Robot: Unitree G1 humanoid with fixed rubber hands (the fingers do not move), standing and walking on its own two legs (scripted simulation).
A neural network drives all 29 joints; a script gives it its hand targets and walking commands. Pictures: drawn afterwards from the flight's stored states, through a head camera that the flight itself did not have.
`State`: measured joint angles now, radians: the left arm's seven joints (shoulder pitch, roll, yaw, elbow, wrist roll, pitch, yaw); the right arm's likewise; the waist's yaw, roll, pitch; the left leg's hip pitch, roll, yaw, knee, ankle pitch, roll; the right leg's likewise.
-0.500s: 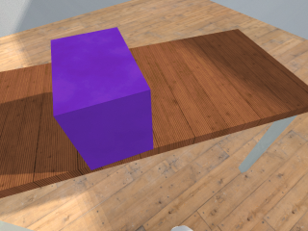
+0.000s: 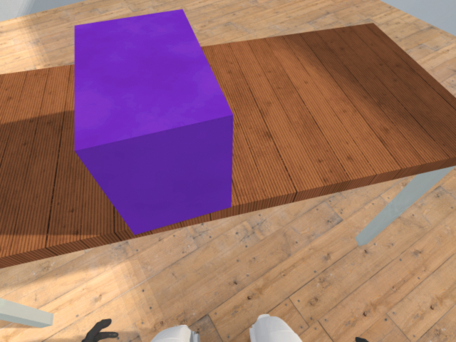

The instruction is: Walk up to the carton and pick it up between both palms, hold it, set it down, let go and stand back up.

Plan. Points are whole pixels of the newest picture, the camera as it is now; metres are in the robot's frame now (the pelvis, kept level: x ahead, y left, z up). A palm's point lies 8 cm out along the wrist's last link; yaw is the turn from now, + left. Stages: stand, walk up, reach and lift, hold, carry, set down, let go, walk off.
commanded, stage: reach and lift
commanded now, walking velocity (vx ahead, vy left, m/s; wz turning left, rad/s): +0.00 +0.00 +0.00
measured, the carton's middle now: (158, 122) +0.48 +0.12 +0.09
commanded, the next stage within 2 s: none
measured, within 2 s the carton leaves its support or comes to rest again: neither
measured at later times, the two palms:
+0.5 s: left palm (84, 328) +0.15 +0.24 -0.07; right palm (366, 330) +0.14 -0.25 -0.09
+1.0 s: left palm (79, 312) +0.17 +0.24 -0.03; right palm (352, 302) +0.17 -0.21 -0.04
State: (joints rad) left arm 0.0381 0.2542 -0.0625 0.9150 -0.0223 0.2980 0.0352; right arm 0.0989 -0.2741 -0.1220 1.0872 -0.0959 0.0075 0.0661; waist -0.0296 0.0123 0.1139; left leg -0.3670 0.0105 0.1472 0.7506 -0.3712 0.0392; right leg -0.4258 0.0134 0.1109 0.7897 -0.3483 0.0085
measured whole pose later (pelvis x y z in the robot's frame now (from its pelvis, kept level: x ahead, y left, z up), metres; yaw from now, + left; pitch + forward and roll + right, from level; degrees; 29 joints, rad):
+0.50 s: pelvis +0.00 -0.04 +0.00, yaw +4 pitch -5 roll +0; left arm 0.10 0.33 0.05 0.41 0.08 0.48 -0.03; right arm 0.21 -0.09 -0.04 0.57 0.00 0.10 -0.06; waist -0.02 -0.03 0.16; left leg -0.30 0.05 0.04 0.73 -0.34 -0.02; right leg -0.31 0.04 0.00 0.73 -0.34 -0.04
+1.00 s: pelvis +0.02 -0.02 +0.03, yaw +3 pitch -6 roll +0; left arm 0.20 0.26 0.03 0.42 -0.03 0.18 -0.01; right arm 0.31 -0.08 -0.01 0.44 0.01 -0.01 -0.05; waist 0.01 -0.01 0.11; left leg -0.08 0.02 0.07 0.41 -0.23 0.00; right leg -0.10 0.02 0.03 0.42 -0.22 -0.01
